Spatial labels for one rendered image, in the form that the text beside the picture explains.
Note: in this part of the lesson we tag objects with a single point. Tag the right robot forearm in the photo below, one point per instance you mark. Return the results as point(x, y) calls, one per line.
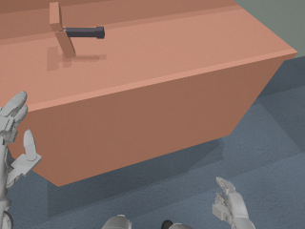
point(241, 223)

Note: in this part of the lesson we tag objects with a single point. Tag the left robot forearm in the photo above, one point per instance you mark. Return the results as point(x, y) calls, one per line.
point(6, 220)

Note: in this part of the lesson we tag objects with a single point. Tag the tap lever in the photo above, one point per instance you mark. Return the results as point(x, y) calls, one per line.
point(97, 32)

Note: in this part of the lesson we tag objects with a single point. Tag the robot right hand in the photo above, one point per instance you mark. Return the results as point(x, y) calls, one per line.
point(231, 207)

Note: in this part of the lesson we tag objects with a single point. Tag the counter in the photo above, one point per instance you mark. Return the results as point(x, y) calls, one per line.
point(168, 75)

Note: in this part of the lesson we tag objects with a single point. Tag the robot left hand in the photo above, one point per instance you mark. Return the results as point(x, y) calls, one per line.
point(10, 118)

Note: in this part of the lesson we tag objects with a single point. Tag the robot left thigh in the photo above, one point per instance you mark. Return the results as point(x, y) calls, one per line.
point(118, 222)

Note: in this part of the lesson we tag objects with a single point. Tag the right robot foot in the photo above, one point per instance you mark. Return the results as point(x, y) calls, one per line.
point(166, 224)

